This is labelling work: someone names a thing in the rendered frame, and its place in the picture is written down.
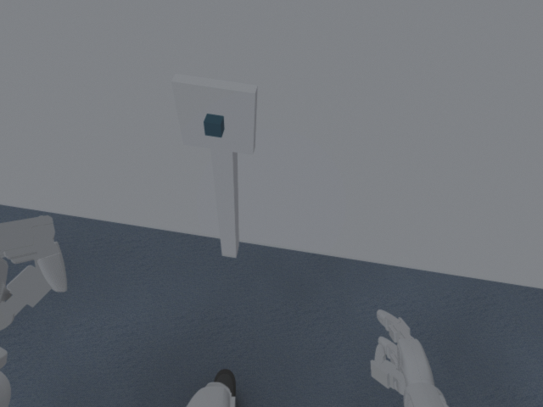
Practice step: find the robot right forearm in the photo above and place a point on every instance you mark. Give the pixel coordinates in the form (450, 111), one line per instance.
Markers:
(423, 395)

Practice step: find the robot left hand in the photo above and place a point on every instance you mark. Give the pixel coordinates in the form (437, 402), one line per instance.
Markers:
(22, 241)

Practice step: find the robot left shin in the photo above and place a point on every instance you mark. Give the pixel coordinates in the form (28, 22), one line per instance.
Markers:
(218, 384)

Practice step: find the robot right hand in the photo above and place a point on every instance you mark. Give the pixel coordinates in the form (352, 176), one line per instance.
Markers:
(408, 362)

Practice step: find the left robot thigh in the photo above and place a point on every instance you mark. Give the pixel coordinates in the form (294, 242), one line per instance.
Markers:
(212, 397)

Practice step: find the button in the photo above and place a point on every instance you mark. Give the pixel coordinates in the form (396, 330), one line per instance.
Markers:
(214, 125)

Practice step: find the panel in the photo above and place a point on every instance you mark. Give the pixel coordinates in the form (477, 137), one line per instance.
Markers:
(195, 97)

